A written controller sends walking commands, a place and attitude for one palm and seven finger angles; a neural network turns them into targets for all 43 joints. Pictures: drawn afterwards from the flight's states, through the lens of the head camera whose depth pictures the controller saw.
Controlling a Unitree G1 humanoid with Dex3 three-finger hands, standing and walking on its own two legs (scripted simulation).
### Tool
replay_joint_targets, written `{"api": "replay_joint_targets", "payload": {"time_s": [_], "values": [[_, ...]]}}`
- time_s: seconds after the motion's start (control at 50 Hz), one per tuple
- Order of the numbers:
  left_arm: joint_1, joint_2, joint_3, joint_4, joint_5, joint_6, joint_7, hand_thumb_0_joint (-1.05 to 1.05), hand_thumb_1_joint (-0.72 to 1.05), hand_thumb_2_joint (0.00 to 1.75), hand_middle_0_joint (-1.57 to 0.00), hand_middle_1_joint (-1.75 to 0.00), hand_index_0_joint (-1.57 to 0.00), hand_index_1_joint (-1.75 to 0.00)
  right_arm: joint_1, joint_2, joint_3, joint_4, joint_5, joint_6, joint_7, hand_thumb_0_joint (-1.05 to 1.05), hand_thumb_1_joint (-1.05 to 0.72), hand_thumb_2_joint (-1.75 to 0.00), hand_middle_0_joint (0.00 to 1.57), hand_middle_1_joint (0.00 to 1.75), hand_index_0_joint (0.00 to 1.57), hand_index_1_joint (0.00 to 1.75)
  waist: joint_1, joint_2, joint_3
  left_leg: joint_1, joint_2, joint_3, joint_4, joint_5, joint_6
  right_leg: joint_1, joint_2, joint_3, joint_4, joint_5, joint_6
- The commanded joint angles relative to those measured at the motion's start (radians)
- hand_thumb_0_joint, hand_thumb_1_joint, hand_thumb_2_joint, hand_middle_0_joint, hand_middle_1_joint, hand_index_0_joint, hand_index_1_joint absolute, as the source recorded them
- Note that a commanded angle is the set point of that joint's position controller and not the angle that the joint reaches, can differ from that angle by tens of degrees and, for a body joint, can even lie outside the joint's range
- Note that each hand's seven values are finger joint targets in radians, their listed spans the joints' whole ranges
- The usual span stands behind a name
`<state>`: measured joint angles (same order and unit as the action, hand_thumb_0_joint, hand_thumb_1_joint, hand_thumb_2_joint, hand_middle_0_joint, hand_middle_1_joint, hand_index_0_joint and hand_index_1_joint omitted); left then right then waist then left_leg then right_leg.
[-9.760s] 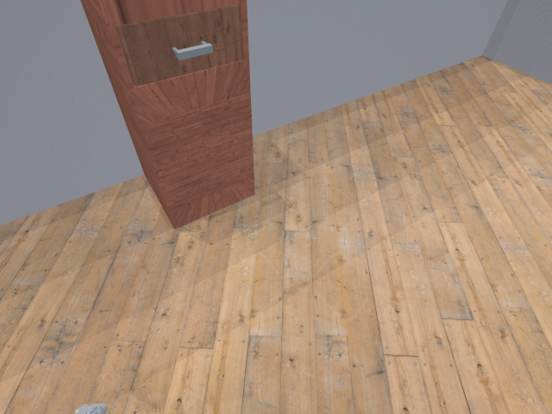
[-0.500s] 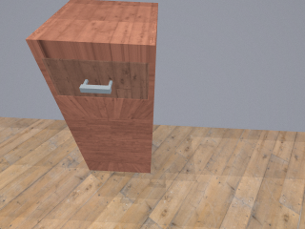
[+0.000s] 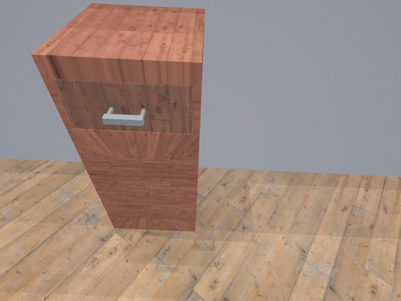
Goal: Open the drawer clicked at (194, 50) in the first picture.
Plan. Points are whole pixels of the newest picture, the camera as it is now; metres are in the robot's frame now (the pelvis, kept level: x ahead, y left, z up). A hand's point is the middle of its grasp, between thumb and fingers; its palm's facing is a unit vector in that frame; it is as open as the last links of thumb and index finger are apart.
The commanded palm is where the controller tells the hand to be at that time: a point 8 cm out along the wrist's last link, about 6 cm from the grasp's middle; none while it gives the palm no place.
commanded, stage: shuffle to correct the standing spot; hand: left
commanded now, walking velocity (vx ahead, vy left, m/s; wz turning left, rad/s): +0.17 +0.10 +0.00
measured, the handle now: (125, 115) +0.60 +0.26 +0.03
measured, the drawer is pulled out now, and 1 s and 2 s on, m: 0.00 0.00 0.00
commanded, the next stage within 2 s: come to a stop and stand still in 0.22 s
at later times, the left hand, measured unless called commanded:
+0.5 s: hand out of the picture +0.16 +0.21 -0.17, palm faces -0.01 -0.97 -0.23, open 7.3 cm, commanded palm none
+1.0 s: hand out of the picture +0.11 +0.23 -0.18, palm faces +0.05 -0.97 -0.24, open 7.4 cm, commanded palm none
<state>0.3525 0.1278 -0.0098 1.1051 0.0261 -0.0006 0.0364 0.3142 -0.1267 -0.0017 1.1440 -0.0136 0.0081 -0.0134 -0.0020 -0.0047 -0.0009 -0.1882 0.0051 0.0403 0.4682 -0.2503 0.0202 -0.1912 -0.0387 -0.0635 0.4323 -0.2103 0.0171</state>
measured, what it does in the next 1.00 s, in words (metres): walks ahead: right foot, then left foot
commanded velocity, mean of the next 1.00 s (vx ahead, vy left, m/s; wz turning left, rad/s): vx -0.01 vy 0.02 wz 0.00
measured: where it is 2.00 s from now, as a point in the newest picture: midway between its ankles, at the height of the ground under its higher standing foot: outside the picture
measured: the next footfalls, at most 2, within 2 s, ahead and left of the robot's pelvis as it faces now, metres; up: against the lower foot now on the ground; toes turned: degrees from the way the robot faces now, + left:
right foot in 0.50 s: +0.12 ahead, -0.07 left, +0.00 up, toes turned -2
left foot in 0.72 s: +0.13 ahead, +0.15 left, +0.00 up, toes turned +7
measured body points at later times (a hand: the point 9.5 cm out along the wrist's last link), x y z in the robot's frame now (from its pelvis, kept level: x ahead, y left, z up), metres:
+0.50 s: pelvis +0.10 +0.03 -0.01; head +0.12 +0.02 +0.44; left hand +0.16 +0.26 -0.16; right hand -0.01 -0.16 -0.16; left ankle +0.00 +0.10 -0.74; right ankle +0.15 -0.09 -0.74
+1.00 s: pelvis +0.10 +0.05 +0.00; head +0.11 +0.04 +0.44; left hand +0.11 +0.29 -0.16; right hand +0.17 -0.18 -0.16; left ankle +0.09 +0.15 -0.74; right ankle +0.08 -0.07 -0.74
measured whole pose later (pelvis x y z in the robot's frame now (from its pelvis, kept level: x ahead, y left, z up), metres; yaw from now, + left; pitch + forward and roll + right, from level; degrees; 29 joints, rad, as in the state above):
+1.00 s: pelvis +0.10 +0.05 +0.00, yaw +0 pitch -1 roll +1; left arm 0.27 0.17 0.02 1.05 0.02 0.02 0.04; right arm 0.17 -0.16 -0.04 1.04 -0.01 0.00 -0.03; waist 0.01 0.00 0.04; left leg -0.19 0.01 0.13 0.50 -0.29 0.03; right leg -0.19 -0.03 -0.04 0.51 -0.29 0.01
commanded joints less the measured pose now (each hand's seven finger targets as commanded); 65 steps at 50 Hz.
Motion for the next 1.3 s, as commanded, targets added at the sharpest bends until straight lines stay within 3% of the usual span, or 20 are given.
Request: {"api": "replay_joint_targets", "payload": {"time_s": [0.0,0.06,0.12,0.16,0.18,0.24,0.42,0.46,0.52,0.56,0.66,0.72,0.78,0.86,0.94,0.98,1.16,1.18,1.22,1.28], "values": [[0.101,0.132,0.051,-0.037,0.001,-0.006,0.002,0.0,0.9,0.9,-0.2,-0.3,-0.2,-0.3,0.072,-0.106,-0.025,-0.046,-0.01,0.002,-0.002,0.0,-0.9,-0.9,0.2,0.3,0.2,0.3,0.019,-0.079,0.167,-0.207,0.024,-0.034,-0.02,-0.245,0.011,-0.079,-0.127,0.181,-0.169,-0.442,-0.069],[0.094,0.156,0.071,-0.054,-0.003,-0.006,0.003,0.0,0.9,0.9,-0.2,-0.3,-0.2,-0.3,0.114,-0.085,-0.027,-0.061,-0.011,-0.001,-0.001,0.0,-0.9,-0.9,0.2,0.3,0.2,0.3,0.002,-0.129,0.139,-0.167,0.014,0.023,0.127,-0.163,0.012,-0.124,-0.207,0.257,-0.222,-0.505,-0.119],[0.034,0.131,0.074,-0.076,0.001,-0.002,-0.003,0.0,0.9,0.9,-0.2,-0.3,-0.2,-0.3,0.198,-0.083,-0.028,-0.051,-0.009,-0.014,-0.002,0.0,-0.9,-0.9,0.2,0.3,0.2,0.3,-0.039,-0.02,0.157,-0.066,0.038,-0.016,-0.01,-0.2,0.025,-0.217,-0.136,0.142,-0.09,-0.421,-0.103],[0.006,0.053,0.057,-0.097,0.005,0.001,-0.013,0.0,0.9,0.9,-0.2,-0.3,-0.2,-0.3,0.282,-0.155,-0.04,-0.026,-0.012,-0.03,-0.008,0.0,-0.9,-0.9,0.2,0.3,0.2,0.3,-0.066,0.261,0.197,-0.026,0.211,-0.32,-0.29,-0.421,0.091,-0.332,0.016,-0.053,0.268,-0.288,-0.041],[-0.037,0.038,0.049,-0.123,0.012,-0.005,-0.014,0.0,0.9,0.9,-0.2,-0.3,-0.2,-0.3,0.302,-0.174,-0.042,-0.02,-0.011,-0.038,-0.017,0.0,-0.9,-0.9,0.2,0.3,0.2,0.3,-0.073,0.286,0.231,0.025,0.289,-0.46,-0.367,-0.391,0.155,-0.448,0.023,-0.038,0.439,-0.29,-0.038],[-0.067,0.047,0.056,-0.124,0.007,-0.027,-0.034,0.0,0.9,0.9,-0.2,-0.3,-0.2,-0.3,0.23,-0.131,-0.019,-0.04,-0.007,-0.061,-0.024,0.0,-0.9,-0.9,0.2,0.3,0.2,0.3,-0.036,0.07,0.179,0.092,0.291,-0.357,-0.314,-0.035,0.212,-0.476,-0.07,0.026,0.563,-0.192,-0.038],[-0.047,0.064,0.047,-0.11,-0.013,-0.018,-0.009,0.0,0.9,0.9,-0.2,-0.3,-0.2,-0.3,0.185,-0.134,-0.018,-0.003,0.004,-0.066,-0.047,0.0,-0.9,-0.9,0.2,0.3,0.2,0.3,0.02,0.09,0.052,0.107,0.18,-0.083,-0.071,0.847,0.087,-0.081,-0.006,-0.02,0.091,0.071,-0.023],[0.047,0.161,0.066,-0.087,-0.009,-0.028,0.008,0.0,0.9,0.9,-0.2,-0.3,-0.2,-0.3,0.179,-0.127,-0.031,-0.017,0.017,-0.063,-0.044,0.0,-0.9,-0.9,0.2,0.3,0.2,0.3,0.052,-0.006,-0.021,-0.036,0.125,-0.072,0.063,0.616,0.017,0.183,-0.093,0.091,0.048,0.505,-0.059],[0.059,0.193,0.074,-0.069,-0.013,-0.026,0.024,0.0,0.9,0.9,-0.2,-0.3,-0.2,-0.3,0.191,-0.047,-0.045,-0.029,0.015,-0.015,-0.04,0.0,-0.9,-0.9,0.2,0.3,0.2,0.3,0.025,-0.185,-0.074,-0.171,0.0,0.007,0.379,-0.317,-0.036,0.22,-0.383,0.242,0.047,1.094,-0.255],[-0.046,0.178,0.074,-0.105,-0.002,-0.011,0.032,0.0,0.9,0.9,-0.2,-0.3,-0.2,-0.3,0.119,-0.038,-0.047,-0.05,0.013,0.001,-0.035,0.0,-0.9,-0.9,0.2,0.3,0.2,0.3,0.013,-0.168,-0.015,-0.182,0.04,-0.051,0.461,-0.367,-0.028,0.08,-0.369,0.213,0.003,0.901,-0.271],[-0.177,0.18,0.092,-0.164,-0.007,0.024,0.017,0.0,0.9,0.9,-0.2,-0.3,-0.2,-0.3,0.193,-0.027,-0.058,-0.043,0.003,0.009,-0.016,0.0,-0.9,-0.9,0.2,0.3,0.2,0.3,-0.056,-0.135,0.005,0.035,0.032,0.055,0.077,0.017,-0.043,-0.165,-0.219,0.088,0.041,0.312,-0.127],[-0.156,0.083,0.076,-0.202,-0.013,0.043,0.003,0.0,0.9,0.9,-0.2,-0.3,-0.2,-0.3,0.069,-0.178,-0.077,-0.128,-0.016,-0.012,-0.014,0.0,-0.9,-0.9,0.2,0.3,0.2,0.3,-0.023,0.245,0.078,-0.171,0.343,-0.31,-0.25,0.137,0.119,-0.18,0.007,-0.008,0.354,-0.246,0.0],[-0.104,0.072,0.075,-0.162,-0.001,0.04,-0.002,0.0,0.9,0.9,-0.2,-0.3,-0.2,-0.3,-0.073,-0.152,-0.057,-0.152,-0.02,-0.021,-0.028,0.0,-0.9,-0.9,0.2,0.3,0.2,0.3,0.024,0.152,0.079,-0.109,0.274,-0.186,-0.199,0.315,0.146,-0.19,-0.014,0.075,0.488,-0.223,-0.009],[-0.081,0.068,0.049,-0.14,-0.008,0.015,-0.002,0.0,0.9,0.9,-0.2,-0.3,-0.2,-0.3,-0.041,-0.166,-0.059,-0.134,-0.01,-0.026,-0.028,0.0,-0.9,-0.9,0.2,0.3,0.2,0.3,-0.003,0.122,-0.018,0.141,0.24,-0.086,-0.079,0.662,0.131,-0.131,-0.012,0.019,0.181,-0.163,0.006],[-0.016,0.14,0.041,-0.094,-0.009,-0.011,0.009,0.0,0.9,0.9,-0.2,-0.3,-0.2,-0.3,-0.044,-0.133,-0.05,-0.129,0.011,-0.027,-0.018,0.0,-0.9,-0.9,0.2,0.3,0.2,0.3,-0.014,0.009,-0.027,0.052,0.121,-0.028,-0.037,0.34,0.013,0.038,-0.111,0.13,-0.032,0.367,-0.04],[-0.021,0.142,0.035,-0.076,-0.008,-0.018,0.008,0.0,0.9,0.9,-0.2,-0.3,-0.2,-0.3,-0.058,-0.122,-0.043,-0.111,0.008,-0.015,-0.015,0.0,-0.9,-0.9,0.2,0.3,0.2,0.3,-0.018,-0.083,-0.034,0.081,0.112,-0.013,-0.051,0.249,-0.006,0.015,-0.115,0.143,-0.026,0.389,-0.057],[0.013,0.112,0.016,-0.023,-0.01,-0.017,0.007,0.0,0.9,0.9,-0.2,-0.3,-0.2,-0.3,-0.04,-0.116,-0.02,-0.038,0.007,-0.016,-0.01,0.0,-0.9,-0.9,0.2,0.3,0.2,0.3,-0.006,-0.022,0.088,0.046,0.113,-0.028,-0.172,0.048,-0.002,-0.051,-0.079,0.128,-0.144,0.02,-0.031],[0.055,0.137,0.01,-0.005,0.007,-0.039,0.041,0.0,0.9,0.9,-0.2,-0.3,-0.2,-0.3,-0.091,-0.159,-0.017,-0.117,0.009,-0.034,0.0,0.0,-0.9,-0.9,0.2,0.3,0.2,0.3,0.018,-0.059,0.146,-0.069,0.129,-0.008,0.022,0.139,-0.026,-0.068,-0.117,0.137,-0.08,0.302,-0.022],[-0.008,0.179,0.015,-0.069,-0.011,-0.049,0.023,0.0,0.9,0.9,-0.2,-0.3,-0.2,-0.3,-0.035,-0.11,-0.008,-0.129,-0.004,-0.013,0.01,0.0,-0.9,-0.9,0.2,0.3,0.2,0.3,-0.02,0.046,0.081,-0.005,0.075,-0.008,-0.001,-0.047,-0.017,-0.138,-0.12,0.177,-0.118,-0.165,-0.079],[-0.018,0.154,0.014,-0.086,-0.013,-0.035,0.008,0.0,0.9,0.9,-0.2,-0.3,-0.2,-0.3,0.014,-0.12,-0.008,-0.143,-0.008,-0.015,0.007,0.0,-0.9,-0.9,0.2,0.3,0.2,0.3,-0.028,0.058,0.082,-0.061,0.08,-0.036,-0.041,-0.092,0.008,-0.157,-0.076,0.144,-0.07,-0.252,-0.082]]}}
